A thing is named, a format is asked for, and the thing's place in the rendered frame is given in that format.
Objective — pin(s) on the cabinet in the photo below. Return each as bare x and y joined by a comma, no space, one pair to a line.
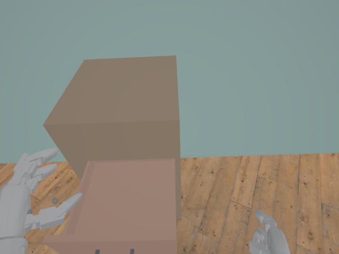
120,109

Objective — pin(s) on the robot left forearm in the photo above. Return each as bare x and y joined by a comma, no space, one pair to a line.
13,245

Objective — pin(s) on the right robot hand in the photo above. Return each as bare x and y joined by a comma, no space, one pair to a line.
274,241

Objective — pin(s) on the left robot hand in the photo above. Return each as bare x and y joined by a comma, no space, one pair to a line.
15,197

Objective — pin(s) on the drawer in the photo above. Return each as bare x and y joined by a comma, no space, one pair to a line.
125,204

